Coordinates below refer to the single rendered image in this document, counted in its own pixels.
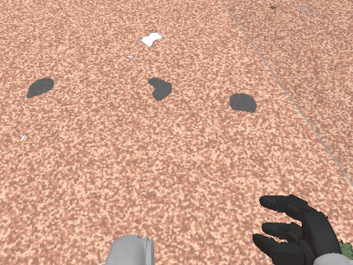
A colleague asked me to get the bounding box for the robot right forearm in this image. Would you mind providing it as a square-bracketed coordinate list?
[313, 253, 350, 265]

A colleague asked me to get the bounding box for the robot right hand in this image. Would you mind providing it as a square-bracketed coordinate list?
[253, 194, 343, 265]

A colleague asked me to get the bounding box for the robot left thigh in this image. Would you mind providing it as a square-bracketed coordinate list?
[104, 235, 155, 265]

